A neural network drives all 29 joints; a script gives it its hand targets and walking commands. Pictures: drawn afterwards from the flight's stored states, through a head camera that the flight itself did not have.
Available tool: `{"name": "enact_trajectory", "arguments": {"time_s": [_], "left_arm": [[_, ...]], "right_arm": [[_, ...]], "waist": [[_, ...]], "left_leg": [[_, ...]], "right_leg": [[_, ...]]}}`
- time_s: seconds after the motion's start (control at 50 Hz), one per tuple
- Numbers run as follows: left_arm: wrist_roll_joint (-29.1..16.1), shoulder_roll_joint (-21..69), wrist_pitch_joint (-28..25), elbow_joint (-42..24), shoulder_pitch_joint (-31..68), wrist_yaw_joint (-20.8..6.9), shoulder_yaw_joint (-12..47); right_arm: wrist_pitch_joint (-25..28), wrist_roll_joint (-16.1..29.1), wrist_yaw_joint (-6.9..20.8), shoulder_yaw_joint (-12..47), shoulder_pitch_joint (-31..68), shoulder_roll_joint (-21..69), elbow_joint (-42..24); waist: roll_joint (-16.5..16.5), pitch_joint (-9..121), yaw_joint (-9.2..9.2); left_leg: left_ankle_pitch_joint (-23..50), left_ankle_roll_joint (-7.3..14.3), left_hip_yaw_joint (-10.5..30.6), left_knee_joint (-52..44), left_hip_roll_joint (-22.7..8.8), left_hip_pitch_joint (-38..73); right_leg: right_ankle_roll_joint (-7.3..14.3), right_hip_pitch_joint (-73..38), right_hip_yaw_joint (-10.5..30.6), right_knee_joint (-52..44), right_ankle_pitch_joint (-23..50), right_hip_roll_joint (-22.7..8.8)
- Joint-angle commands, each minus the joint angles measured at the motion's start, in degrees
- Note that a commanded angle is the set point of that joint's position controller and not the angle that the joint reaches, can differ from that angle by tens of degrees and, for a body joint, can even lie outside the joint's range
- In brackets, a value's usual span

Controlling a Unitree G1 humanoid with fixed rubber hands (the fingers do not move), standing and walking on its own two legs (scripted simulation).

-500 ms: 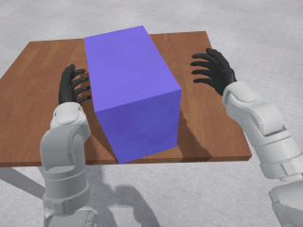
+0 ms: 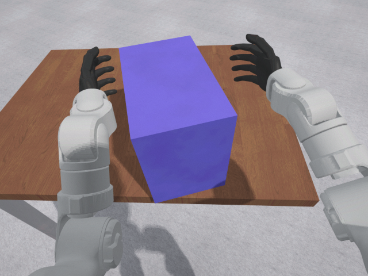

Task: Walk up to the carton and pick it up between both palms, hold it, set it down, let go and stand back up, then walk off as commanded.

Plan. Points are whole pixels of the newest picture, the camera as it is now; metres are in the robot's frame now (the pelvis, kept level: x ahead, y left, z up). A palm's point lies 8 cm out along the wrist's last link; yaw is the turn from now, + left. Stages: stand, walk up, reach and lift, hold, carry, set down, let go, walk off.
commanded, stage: reach and lift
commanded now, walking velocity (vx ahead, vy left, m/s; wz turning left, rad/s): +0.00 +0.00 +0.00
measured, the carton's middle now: (172, 117) +0.43 +0.07 +0.11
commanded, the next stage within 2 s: none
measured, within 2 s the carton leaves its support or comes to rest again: neither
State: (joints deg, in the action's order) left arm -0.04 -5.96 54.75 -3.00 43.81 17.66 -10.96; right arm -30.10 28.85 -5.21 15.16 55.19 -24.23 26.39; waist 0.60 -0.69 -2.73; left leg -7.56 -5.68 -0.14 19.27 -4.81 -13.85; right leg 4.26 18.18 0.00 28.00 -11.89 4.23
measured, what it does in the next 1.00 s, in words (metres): stands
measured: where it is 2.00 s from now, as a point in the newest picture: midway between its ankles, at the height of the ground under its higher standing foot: outside the picture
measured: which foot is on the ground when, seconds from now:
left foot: down 0.00-1.00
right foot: down 0.00-1.00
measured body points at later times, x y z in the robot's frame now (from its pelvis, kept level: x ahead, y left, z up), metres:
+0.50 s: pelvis +0.00 +0.00 +0.00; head +0.05 +0.00 +0.45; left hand +0.41 +0.20 +0.18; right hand +0.46 -0.13 +0.14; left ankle +0.02 +0.19 -0.74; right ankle +0.03 -0.05 -0.74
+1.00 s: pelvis +0.00 +0.00 +0.00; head +0.04 -0.01 +0.45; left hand +0.40 +0.19 +0.15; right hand +0.45 -0.10 +0.13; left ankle +0.02 +0.19 -0.74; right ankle +0.03 -0.05 -0.74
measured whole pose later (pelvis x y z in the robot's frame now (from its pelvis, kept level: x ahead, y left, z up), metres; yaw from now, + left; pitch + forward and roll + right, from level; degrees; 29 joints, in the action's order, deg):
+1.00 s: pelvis +0.00 +0.00 +0.00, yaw +0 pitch +3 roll +2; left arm 0.0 -1.0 34.0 13.6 38.2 17.6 -11.0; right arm -16.9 28.9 -7.0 15.7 47.8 -17.0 36.6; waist 0.6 -2.3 -3.4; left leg -8.2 -5.7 -0.1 20.1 -4.8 -14.3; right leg 4.3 18.2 0.0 27.8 -12.0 4.2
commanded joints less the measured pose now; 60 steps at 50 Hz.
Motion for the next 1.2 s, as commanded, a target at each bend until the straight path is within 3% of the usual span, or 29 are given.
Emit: {"name": "enact_trajectory", "arguments": {"time_s": [0.0,0.02,0.04,0.06,0.1,0.14,0.2,0.24,0.26,0.3,0.38,0.48,0.54,0.58,0.64,0.66,0.72,0.84,0.86,0.9,0.94,0.98,1.04,1.06,1.08,1.1,1.12,1.16,1.18], "left_arm": [[-7.79,-10.27,-5.19,0.51,32.82,0.63,-6.05],[-6.9,-9.67,-5.19,1.9,32.1,0.32,-6.22],[-6.35,-9.32,-5.45,5.29,32.79,0.13,-6.16],[-5.87,-8.87,-6.23,4.58,32.18,-0.14,-6.46],[-5.31,-7.37,-8.08,3.19,31.15,-0.28,-5.01],[-4.77,-7.2,-10.05,5.11,29.11,-0.56,-5.49],[-4.78,-5.24,-12.12,5.24,25.97,-1.46,-4.05],[-4.05,-4.82,-13.94,5.2,26.02,-1.72,-4.51],[-4.19,-4.66,-14.57,5.3,26.9,-1.88,-4.24],[-4.38,-3.38,-15.95,6.08,24.93,-1.83,-2.74],[-3.47,-1.95,-18.07,12.88,20.96,-2.66,-3.03],[-2.52,-0.83,-21.31,10.74,17.12,-2.63,-3.12],[-2.58,-0.84,-22.65,15.48,17.01,-3.26,-3.3],[-2.31,-1.5,-23.2,13.44,19.31,-3.01,-3.11],[-3.04,-1.71,-23.52,9.64,21.19,-2.19,-2.83],[-2.26,-0.46,-24.11,7.67,20.35,-2.07,-1.83],[-2.53,1.46,-24.4,4.08,20.49,-1.6,-0.23],[-1.49,4.94,-24.16,7.47,21.92,-0.85,0.8],[-1.09,5.4,-24.05,8.13,20.65,-0.76,0.2],[-2.2,6.45,-24.88,6.12,20.62,-0.68,1.73],[-1.21,6.64,-25.31,8.37,21.7,-1.09,1.06],[-1.45,6.9,-25.21,9.42,21.27,-1.16,1.16],[-0.62,8.9,-25.8,6.54,23.15,-0.63,2.54],[-0.49,8.86,-25.65,7.08,25.13,-0.39,2.6],[-0.58,8.34,-25.79,10.01,24.18,-0.48,1.62],[1.01,8.0,-25.49,9.75,22.62,-0.37,0.62],[0.44,9.44,-25.36,9.49,22.58,-0.42,1.89],[0.16,8.7,-25.38,7.61,22.83,-0.41,1.7],[0.44,9.93,-25.52,6.29,21.91,-0.37,2.04]], "right_arm": [[3.71,5.47,0.17,-4.71,36.34,-10.96,-4.34],[3.87,5.17,0.07,-4.62,35.7,-11.48,-1.38],[3.88,4.95,0.12,-4.68,35.49,-10.98,1.39],[4.34,5.4,0.05,-3.58,35.1,-9.34,-0.11],[5.74,5.13,-0.06,-4.4,33.34,-9.1,1.37],[7.22,5.26,0.08,-2.9,33.37,-7.41,-0.13],[8.99,4.07,0.22,-4.41,30.31,-7.8,1.24],[10.25,4.42,0.4,-2.8,30.02,-6.34,1.5],[10.62,3.87,0.39,-4.28,30.21,-6.97,1.88],[12.1,4.0,1.12,-3.97,29.67,-6.23,1.77],[14.06,1.77,0.86,-3.49,29.26,-4.54,-0.72],[16.46,0.77,1.22,-3.94,26.05,-3.26,-3.35],[16.67,0.43,0.94,-3.01,25.53,-1.46,-1.5],[17.34,-1.0,0.6,-4.64,27.44,-2.18,-1.83],[17.18,-0.47,0.37,-5.11,27.78,-2.86,-1.4],[17.88,-0.72,0.01,-5.48,25.35,-2.23,0.2],[17.75,-0.29,-0.38,-4.36,25.43,-0.15,-0.28],[17.35,-2.53,-0.79,-6.26,27.09,1.91,4.5],[17.57,-2.59,-0.96,-5.46,26.74,3.12,2.16],[18.18,-1.97,-1.69,-5.29,28.1,4.45,-1.61],[17.85,-3.59,-2.24,-6.55,26.58,5.09,1.65],[18.02,-3.68,-2.57,-6.17,28.11,5.03,0.01],[18.47,-4.52,-3.42,-7.71,28.38,6.63,-0.75],[18.26,-5.05,-3.57,-7.71,29.21,7.96,0.15],[18.1,-5.55,-3.82,-6.7,30.01,8.75,0.34],[17.9,-5.26,-4.03,-6.04,28.11,8.0,1.87],[17.97,-4.74,-3.96,-6.2,28.39,7.68,1.37],[18.31,-6.06,-5.12,-6.98,27.97,8.29,-1.07],[18.32,-4.99,-5.26,-6.45,27.2,8.61,-0.02]], "waist": [[3.94,38.57,-10.24],[3.13,36.63,-9.57],[2.89,35.15,-8.73],[1.88,35.44,-9.69],[0.5,36.81,-8.25],[1.23,36.36,-10.0],[1.65,38.65,-8.51],[0.39,38.89,-9.27],[-0.04,39.83,-8.3],[-0.74,40.99,-9.41],[3.0,39.63,-9.83],[2.36,41.86,-11.06],[2.84,38.61,-10.82],[3.68,38.64,-9.93],[3.35,40.87,-9.64],[1.89,40.24,-8.42],[0.59,39.55,-8.88],[0.06,35.61,-7.17],[0.46,35.42,-8.5],[1.41,39.71,-8.58],[1.44,37.44,-7.08],[1.41,36.31,-7.5],[-1.45,38.68,-6.22],[-0.96,38.6,-6.45],[2.56,36.45,-7.55],[1.42,35.82,-8.25],[0.7,36.45,-6.6],[1.08,38.33,-6.14],[-1.07,38.26,-6.26]], "left_leg": [[3.11,2.79,-2.92,0.75,4.79,-2.1],[3.18,2.52,-2.74,0.69,4.68,-1.8],[1.42,2.7,-2.88,0.49,4.96,-1.71],[1.35,2.36,-2.83,0.76,5.0,-2.36],[4.34,2.23,-3.44,0.67,4.72,0.54],[4.03,2.89,-3.38,1.06,4.86,-0.28],[5.77,3.04,-3.04,1.52,4.77,1.73],[6.61,2.72,-3.19,1.87,5.32,-0.06],[6.35,2.9,-3.03,1.72,5.1,-0.27],[8.31,3.11,-3.12,2.11,4.93,0.37],[4.8,4.24,-2.53,1.27,5.38,-3.49],[7.63,4.64,-3.03,1.87,4.93,-1.74],[5.09,4.97,-2.83,1.83,5.36,-4.94],[5.23,5.17,-3.11,1.56,4.94,-3.37],[6.83,4.8,-2.88,1.84,4.87,-2.34],[7.09,4.38,-3.12,1.81,4.91,-1.56],[7.94,4.21,-3.07,2.3,4.81,0.23],[8.14,3.76,-2.41,2.63,4.14,3.02],[6.3,4.04,-2.46,2.51,4.01,3.09],[8.15,4.06,-1.63,3.18,4.12,3.43],[6.58,3.94,-2.01,2.61,4.19,2.14],[6.62,3.98,-1.35,2.32,4.3,3.0],[7.29,3.21,-1.69,2.93,4.02,5.59],[7.03,3.32,-1.56,3.42,3.99,4.68],[5.79,4.07,-1.11,3.01,4.04,2.73],[8.49,3.64,-1.57,2.89,4.03,4.31],[8.67,3.17,-1.19,2.64,3.89,4.82],[8.98,3.15,-1.15,3.24,4.31,4.04],[10.86,2.58,-1.32,3.76,4.11,5.54]], "right_leg": [[-8.22,-23.24,9.03,-6.68,24.81,-4.99],[-8.53,-23.58,8.11,-6.31,28.72,-4.78],[-8.27,-22.16,7.51,-6.57,24.85,-4.32],[-8.76,-22.67,8.76,-6.88,27.01,-5.48],[-8.51,-22.28,6.22,-6.06,29.68,-3.84],[-8.01,-22.34,6.29,-5.59,29.2,-3.61],[-7.67,-22.78,4.84,-5.05,30.45,-2.74],[-8.76,-23.23,6.14,-5.38,34.25,-4.0],[-8.15,-22.58,5.25,-5.08,32.27,-3.02],[-7.76,-21.41,4.43,-5.37,31.53,-2.72],[-8.78,-22.66,5.05,-4.85,33.09,-3.47],[-8.26,-22.22,4.78,-5.08,32.2,-3.04],[-8.65,-21.39,6.35,-5.81,31.34,-4.31],[-7.67,-20.39,4.63,-5.33,27.14,-2.74],[-8.21,-19.65,4.47,-5.25,29.91,-2.76],[-8.28,-19.09,4.21,-5.36,30.2,-2.8],[-7.67,-17.99,3.74,-5.56,28.35,-2.37],[-6.16,-11.82,1.68,-7.52,19.25,-0.54],[-6.46,-10.84,2.05,-7.8,17.45,-1.02],[-6.64,-11.31,2.03,-6.75,21.73,-1.13],[-7.32,-12.18,2.33,-6.88,21.79,-1.35],[-7.29,-11.17,1.94,-7.29,22.34,-1.39],[-6.81,-8.55,0.84,-7.37,19.34,-0.9],[-6.67,-8.57,1.26,-7.48,18.51,-0.9],[-7.12,-9.5,1.82,-7.41,18.41,-1.34],[-7.3,-10.37,1.53,-7.12,21.05,-1.07],[-7.11,-10.31,0.85,-7.54,20.94,-0.91],[-7.92,-10.65,1.52,-7.31,23.22,-1.29],[-7.18,-10.24,1.22,-7.09,24.71,-0.69]]}}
